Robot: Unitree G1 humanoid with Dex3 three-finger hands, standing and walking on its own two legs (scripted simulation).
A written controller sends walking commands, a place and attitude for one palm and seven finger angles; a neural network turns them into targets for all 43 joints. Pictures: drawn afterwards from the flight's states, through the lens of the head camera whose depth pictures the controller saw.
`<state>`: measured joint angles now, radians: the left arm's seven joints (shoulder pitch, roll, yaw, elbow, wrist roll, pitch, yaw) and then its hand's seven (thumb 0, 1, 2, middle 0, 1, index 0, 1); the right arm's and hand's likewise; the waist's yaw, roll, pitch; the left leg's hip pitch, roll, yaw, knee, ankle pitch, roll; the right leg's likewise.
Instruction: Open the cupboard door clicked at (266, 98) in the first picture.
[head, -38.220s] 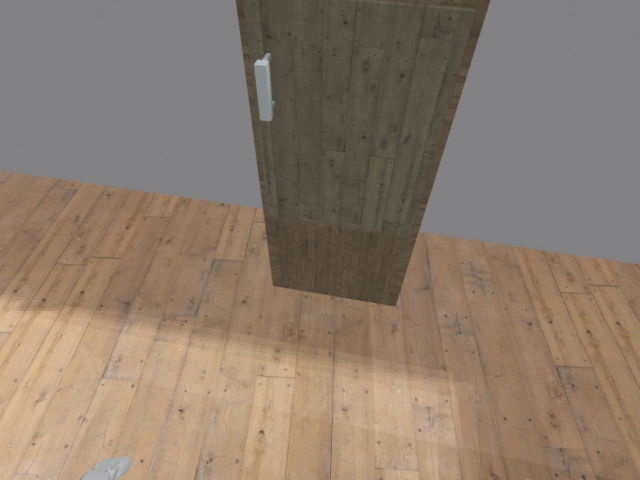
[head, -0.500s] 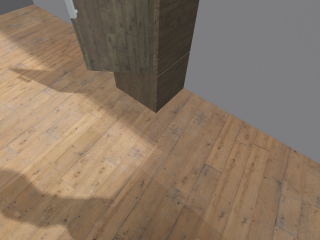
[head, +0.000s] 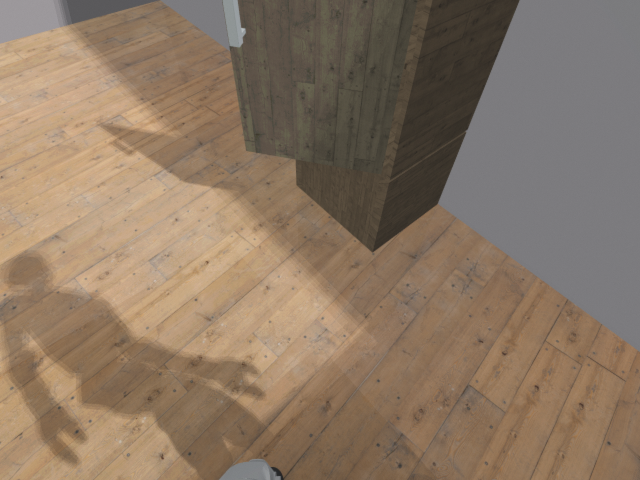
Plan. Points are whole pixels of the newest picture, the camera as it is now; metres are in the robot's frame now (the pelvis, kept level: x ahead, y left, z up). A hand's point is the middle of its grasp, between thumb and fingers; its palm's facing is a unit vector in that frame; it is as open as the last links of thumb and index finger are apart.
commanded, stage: take the last steps up to it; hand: left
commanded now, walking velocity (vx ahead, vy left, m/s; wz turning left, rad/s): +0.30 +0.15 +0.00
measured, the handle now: (235, 11) +0.98 +0.29 +0.08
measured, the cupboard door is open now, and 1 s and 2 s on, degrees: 37 37 37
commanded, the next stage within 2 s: come to a stop and stand still in 0.72 s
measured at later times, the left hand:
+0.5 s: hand (205, 382) +0.25 +0.20 -0.13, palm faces +0.06 -0.97 -0.25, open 7.2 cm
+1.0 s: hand (174, 319) +0.36 +0.29 -0.17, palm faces +0.06 -0.98 -0.19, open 7.4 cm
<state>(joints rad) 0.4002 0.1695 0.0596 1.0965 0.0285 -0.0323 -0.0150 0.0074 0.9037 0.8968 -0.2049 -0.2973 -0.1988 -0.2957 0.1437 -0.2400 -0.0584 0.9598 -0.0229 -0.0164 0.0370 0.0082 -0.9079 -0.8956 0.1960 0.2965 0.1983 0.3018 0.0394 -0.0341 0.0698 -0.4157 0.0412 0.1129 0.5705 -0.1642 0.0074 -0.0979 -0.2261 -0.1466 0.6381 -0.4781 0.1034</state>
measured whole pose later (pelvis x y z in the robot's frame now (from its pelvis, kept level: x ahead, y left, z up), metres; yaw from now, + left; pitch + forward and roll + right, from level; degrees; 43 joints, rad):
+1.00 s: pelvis +0.38 +0.12 +0.01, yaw -2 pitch +1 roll +0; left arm 0.27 0.16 0.04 1.08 0.01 0.02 0.03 0.01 0.91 0.90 -0.20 -0.30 -0.19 -0.29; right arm 0.10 -0.14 -0.01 1.00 -0.01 -0.03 -0.04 0.00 -0.91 -0.89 0.20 0.30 0.20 0.30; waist 0.05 -0.04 0.09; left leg -0.34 0.01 0.16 0.52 -0.19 0.06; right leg -0.41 -0.07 -0.04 1.05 -0.50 0.03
